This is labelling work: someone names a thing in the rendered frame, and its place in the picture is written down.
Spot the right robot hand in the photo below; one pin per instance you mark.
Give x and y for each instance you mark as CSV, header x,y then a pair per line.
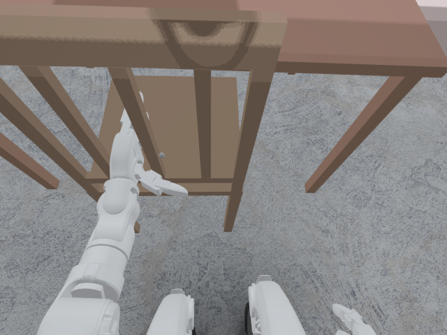
x,y
352,320

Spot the robot left forearm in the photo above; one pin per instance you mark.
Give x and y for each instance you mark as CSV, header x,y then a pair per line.
x,y
99,273

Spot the chair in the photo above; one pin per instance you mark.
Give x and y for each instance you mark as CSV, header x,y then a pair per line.
x,y
194,121

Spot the left robot upper arm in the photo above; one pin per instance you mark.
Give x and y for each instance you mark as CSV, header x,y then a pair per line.
x,y
82,316

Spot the robot right shin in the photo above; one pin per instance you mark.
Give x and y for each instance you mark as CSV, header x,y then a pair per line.
x,y
255,325

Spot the table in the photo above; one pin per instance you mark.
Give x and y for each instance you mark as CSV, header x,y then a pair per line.
x,y
342,37

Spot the right robot thigh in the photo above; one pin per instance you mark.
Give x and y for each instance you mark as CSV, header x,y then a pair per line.
x,y
269,304

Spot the left robot hand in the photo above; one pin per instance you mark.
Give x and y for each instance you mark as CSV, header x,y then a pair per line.
x,y
125,154

